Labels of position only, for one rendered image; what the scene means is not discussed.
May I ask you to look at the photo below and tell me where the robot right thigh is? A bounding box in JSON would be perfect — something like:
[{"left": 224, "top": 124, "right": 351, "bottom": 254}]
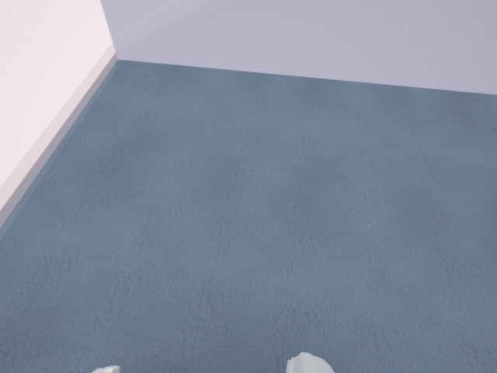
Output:
[{"left": 286, "top": 354, "right": 335, "bottom": 373}]

